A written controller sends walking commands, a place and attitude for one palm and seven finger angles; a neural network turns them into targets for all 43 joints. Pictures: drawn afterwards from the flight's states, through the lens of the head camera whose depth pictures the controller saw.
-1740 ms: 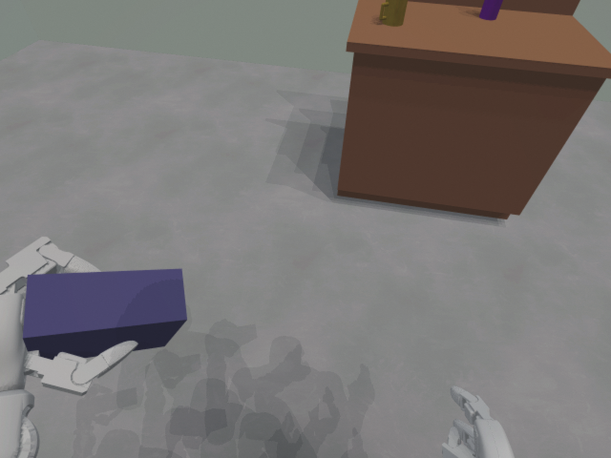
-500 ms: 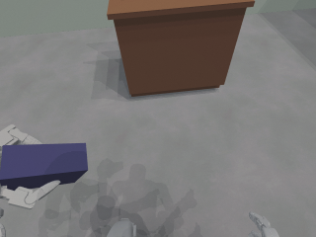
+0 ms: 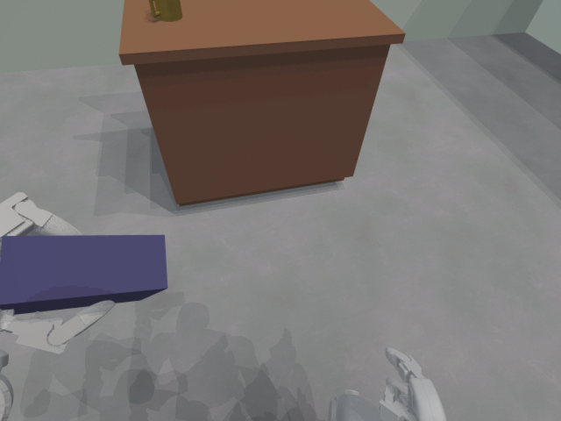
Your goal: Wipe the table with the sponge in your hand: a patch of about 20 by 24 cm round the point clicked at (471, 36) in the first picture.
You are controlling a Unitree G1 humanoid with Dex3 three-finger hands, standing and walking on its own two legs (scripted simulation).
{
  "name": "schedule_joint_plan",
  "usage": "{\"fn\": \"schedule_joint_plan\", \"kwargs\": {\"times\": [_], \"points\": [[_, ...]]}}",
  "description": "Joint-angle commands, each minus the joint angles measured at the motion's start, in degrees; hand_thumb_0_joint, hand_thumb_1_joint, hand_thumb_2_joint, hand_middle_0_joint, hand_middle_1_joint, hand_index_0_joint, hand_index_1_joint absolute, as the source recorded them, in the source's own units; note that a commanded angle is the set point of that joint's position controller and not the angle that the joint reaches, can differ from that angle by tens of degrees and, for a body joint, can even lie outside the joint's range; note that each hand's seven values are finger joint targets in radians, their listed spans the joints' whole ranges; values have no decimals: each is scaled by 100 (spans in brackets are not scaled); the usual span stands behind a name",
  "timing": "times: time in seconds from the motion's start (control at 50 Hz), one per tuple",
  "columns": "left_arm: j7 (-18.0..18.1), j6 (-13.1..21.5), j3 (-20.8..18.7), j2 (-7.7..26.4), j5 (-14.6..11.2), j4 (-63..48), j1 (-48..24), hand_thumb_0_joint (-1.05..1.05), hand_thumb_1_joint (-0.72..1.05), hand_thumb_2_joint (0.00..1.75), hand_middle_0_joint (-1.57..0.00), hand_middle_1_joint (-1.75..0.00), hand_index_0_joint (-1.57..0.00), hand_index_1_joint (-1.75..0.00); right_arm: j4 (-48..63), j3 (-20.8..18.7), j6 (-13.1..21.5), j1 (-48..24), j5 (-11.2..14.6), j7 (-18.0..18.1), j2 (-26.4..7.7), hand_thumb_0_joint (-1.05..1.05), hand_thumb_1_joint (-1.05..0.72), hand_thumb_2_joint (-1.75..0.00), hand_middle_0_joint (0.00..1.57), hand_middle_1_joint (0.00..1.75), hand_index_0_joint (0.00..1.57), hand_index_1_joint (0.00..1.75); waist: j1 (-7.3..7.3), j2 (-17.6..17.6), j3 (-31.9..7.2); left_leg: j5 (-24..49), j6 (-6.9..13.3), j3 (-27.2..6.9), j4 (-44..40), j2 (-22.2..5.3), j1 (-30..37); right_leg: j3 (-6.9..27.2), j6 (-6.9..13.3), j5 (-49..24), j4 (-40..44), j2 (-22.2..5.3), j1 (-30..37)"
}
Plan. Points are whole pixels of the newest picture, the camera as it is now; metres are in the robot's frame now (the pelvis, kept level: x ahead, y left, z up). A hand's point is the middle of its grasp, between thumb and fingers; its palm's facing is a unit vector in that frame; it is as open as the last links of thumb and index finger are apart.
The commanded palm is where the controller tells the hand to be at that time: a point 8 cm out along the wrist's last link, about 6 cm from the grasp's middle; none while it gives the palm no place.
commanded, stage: walk to a spot facing it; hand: left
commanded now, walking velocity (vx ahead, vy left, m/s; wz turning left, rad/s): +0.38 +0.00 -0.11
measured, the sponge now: (109, 273) +0.23 +0.20 +0.16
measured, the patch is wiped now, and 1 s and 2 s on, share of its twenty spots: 0.00 0.00 0.00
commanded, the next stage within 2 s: turn to face it in 1.20 s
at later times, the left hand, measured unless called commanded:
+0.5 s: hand (165, 138) +0.40 +0.18 +0.20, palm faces +0.37 -0.77 -0.53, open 9.7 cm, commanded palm +0.35 +0.23 +0.18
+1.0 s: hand (180, 81) +0.54 +0.20 +0.20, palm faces +0.44 -0.76 -0.48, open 9.7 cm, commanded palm +0.49 +0.23 +0.18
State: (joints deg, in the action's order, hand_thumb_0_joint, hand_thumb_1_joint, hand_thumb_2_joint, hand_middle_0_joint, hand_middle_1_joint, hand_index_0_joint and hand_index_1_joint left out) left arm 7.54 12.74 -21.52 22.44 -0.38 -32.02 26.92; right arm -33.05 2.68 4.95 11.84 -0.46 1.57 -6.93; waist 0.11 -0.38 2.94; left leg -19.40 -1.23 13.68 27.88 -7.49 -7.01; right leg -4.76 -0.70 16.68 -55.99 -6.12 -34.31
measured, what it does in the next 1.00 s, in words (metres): walks ahead: right foot, then left foot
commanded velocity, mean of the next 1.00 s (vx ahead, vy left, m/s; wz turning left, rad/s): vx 0.35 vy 0.00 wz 0.06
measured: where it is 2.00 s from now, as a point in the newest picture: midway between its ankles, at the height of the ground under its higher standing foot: (312, 358)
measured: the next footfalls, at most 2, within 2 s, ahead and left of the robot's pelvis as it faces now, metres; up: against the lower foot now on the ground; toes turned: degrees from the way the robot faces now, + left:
right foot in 0.16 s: +0.22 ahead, -0.14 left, +0.00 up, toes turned -11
left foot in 0.62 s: +0.37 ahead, +0.10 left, +0.00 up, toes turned +12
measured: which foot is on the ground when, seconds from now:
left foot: down 0.00-0.18, up 0.20-0.60, down 0.62-1.00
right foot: up 0.00-0.14, down 0.16-0.64, up 0.66-1.00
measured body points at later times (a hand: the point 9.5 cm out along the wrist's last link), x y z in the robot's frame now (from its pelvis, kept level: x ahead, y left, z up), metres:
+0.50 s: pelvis +0.19 -0.05 +0.00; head +0.21 -0.06 +0.45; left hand +0.37 +0.22 +0.23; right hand +0.35 -0.31 -0.09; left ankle +0.29 +0.10 -0.69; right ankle +0.18 -0.14 -0.74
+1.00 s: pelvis +0.34 -0.05 +0.00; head +0.36 -0.07 +0.45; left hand +0.51 +0.23 +0.22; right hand +0.50 -0.23 -0.10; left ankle +0.33 +0.09 -0.74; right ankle +0.39 -0.18 -0.70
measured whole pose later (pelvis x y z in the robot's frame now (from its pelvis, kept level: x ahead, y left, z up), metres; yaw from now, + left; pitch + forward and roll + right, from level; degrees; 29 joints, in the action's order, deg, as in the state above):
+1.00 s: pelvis +0.34 -0.05 +0.00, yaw +1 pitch +0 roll -2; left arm 8.2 13.7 -22.9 22.2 -1.4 -29.7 27.8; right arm -34.8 2.2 5.4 12.7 0.1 2.3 -6.8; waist 2.0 3.9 2.4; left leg -13.9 -2.0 9.0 26.7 -8.7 -11.7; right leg -8.3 -2.4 19.9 -42.3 -4.6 -24.4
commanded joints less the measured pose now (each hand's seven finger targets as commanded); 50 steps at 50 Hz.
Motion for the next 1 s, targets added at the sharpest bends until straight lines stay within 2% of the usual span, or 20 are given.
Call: {"fn": "schedule_joint_plan", "kwargs": {"times": [0.0,0.1,0.12,0.14,0.16,0.18,0.2,0.22,0.28,0.34,0.48,0.56,0.58,0.6,0.62,0.64,0.66,0.74,0.82,0.98], "points": [[103,361,-519,634,9,-958,-492,0,10,130,-120,-160,-120,-160,689,-545,334,-233,19,107,-1074,0,-90,-90,20,30,20,30,-143,1571,-237,2535,697,-253,-1188,-1033,-130,-724,-59,-591,1089,250,598],[86,339,-534,835,53,-922,-760,0,10,130,-120,-160,-120,-160,632,-560,349,-269,122,156,-998,0,-90,-90,20,30,20,30,55,1163,-1008,3587,514,151,1374,-661,59,-1270,68,-928,2590,873,2654],[122,309,-627,986,88,-1018,-777,0,10,130,-120,-160,-120,-160,625,-566,326,-299,164,121,-919,0,-90,-90,20,30,20,30,116,459,-1359,2992,440,58,2626,-506,-510,-560,313,-1179,2701,375,3471],[148,263,-683,1090,123,-992,-691,0,10,130,-120,-160,-120,-160,687,-558,273,-325,173,115,-762,0,-90,-90,20,30,20,30,103,-837,-1676,557,321,-121,4168,94,-1885,1500,915,-2607,2736,-831,4386],[206,321,-1063,1411,6,-1335,-779,0,10,130,-120,-160,-120,-160,828,-504,279,-599,105,128,-824,0,-90,-90,20,30,20,30,134,-1224,-1756,-1444,240,-778,5243,494,-3009,3216,1411,-3514,3087,-1703,4692],[243,402,-1246,1481,14,-1287,-714,0,10,130,-120,-160,-120,-160,749,-462,271,-626,4,145,-843,0,-90,-90,20,30,20,30,123,-424,-1419,-1441,212,-1343,5429,177,-3148,3240,1479,-3136,3278,-1894,4137],[182,391,-1147,1402,-45,-1337,-548,0,10,130,-120,-160,-120,-160,546,-584,200,-351,29,78,-982,0,-90,-90,20,30,20,30,94,-617,-1624,-1017,137,-1572,5494,47,-3002,3006,1293,-1728,3446,-1808,3869],[187,405,-1205,1428,-31,-1534,-354,0,10,130,-120,-160,-120,-160,558,-562,114,-515,50,10,-1002,0,-90,-90,20,30,20,30,63,-347,-1426,-641,78,-1554,5550,-5,-3154,2768,1305,-1096,3568,-1763,3626],[227,485,-1392,1364,-69,-1620,112,0,10,130,-120,-160,-120,-160,534,-525,-96,-657,58,-15,-952,0,-90,-90,20,30,20,30,-55,-169,-1268,-37,-62,-1481,5187,-172,-3232,1493,1189,-1008,3754,-1459,2924],[224,452,-1488,1309,-189,-1426,347,0,10,130,-120,-160,-120,-160,585,-604,-169,-616,71,28,-1008,0,-90,-90,20,30,20,30,-120,-316,-1063,211,-103,-1313,3895,-295,-3012,833,1106,-1080,3897,-1309,2561],[308,235,-861,775,-195,-602,134,0,10,130,-120,-160,-120,-160,810,-570,-93,-390,65,154,-953,0,-90,-90,20,30,20,30,72,-825,-760,531,120,-394,1236,136,-1951,456,913,-1088,3650,-1101,2629],[316,194,-277,657,-90,-803,-1013,0,10,130,-120,-160,-120,-160,803,-584,-8,-273,47,299,-1048,0,-90,-90,20,30,20,30,-75,-465,-525,825,217,-153,252,366,-634,118,619,-522,2818,-812,2109],[317,251,-209,684,-64,-978,-1302,0,10,130,-120,-160,-120,-160,813,-619,40,-215,49,346,-1127,0,-90,-90,20,30,20,30,-143,57,-664,734,318,-365,6,321,-64,-38,481,-826,1940,-617,1872],[329,295,-201,693,-42,-1106,-1491,0,10,130,-120,-160,-120,-160,836,-643,65,-201,48,355,-1244,0,-90,-90,20,30,20,30,-181,1086,-802,529,654,-1629,-427,-343,546,-277,229,-326,801,-211,1177],[344,368,-192,690,-62,-1238,-1666,0,10,130,-120,-160,-120,-160,867,-597,94,-289,52,314,-1236,0,-90,-90,20,30,20,30,-103,2137,-820,1173,1226,-3547,-916,-1521,1048,-232,36,1640,-540,353,172],[317,424,-166,919,26,-1074,-1776,0,10,130,-120,-160,-120,-160,877,-477,142,-382,23,263,-1098,0,-90,-90,20,30,20,30,-73,1850,-673,823,1488,-4208,-1182,-1849,745,242,83,1883,-1323,342,-74],[301,427,-321,1136,37,-1244,-1885,0,10,130,-120,-160,-120,-160,775,-399,175,-495,-45,258,-1024,0,-90,-90,20,30,20,30,-102,1894,-632,379,1558,-4322,-1316,-1910,423,507,66,1623,-1683,106,-187],[285,443,-692,1139,-46,-2186,-1089,0,10,130,-120,-160,-120,-160,680,-564,364,-428,53,112,-1057,0,-90,-90,20,30,20,30,63,1473,-738,256,1177,-2479,-1226,-1319,-66,342,2,819,-1166,-57,-73],[239,401,-662,645,-127,-1684,-161,0,10,130,-120,-160,-120,-160,645,-533,403,-384,38,46,-988,0,-90,-90,20,30,20,30,9,1643,-911,552,946,-1456,-1363,-1071,-296,-162,-101,235,-35,50,481],[143,137,-349,450,-87,1,-582,0,10,130,-120,-160,-120,-160,583,-544,192,-307,94,275,-1064,0,-90,-90,20,30,20,30,-4,879,-646,454,722,-911,-483,-935,-401,-791,-159,128,2462,490,1747]]}}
